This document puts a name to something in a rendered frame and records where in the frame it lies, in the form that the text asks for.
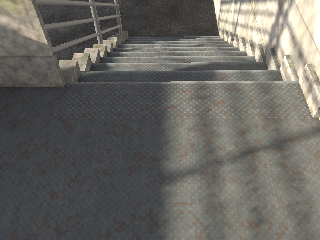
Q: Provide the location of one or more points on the stairs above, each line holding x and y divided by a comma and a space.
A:
179, 59

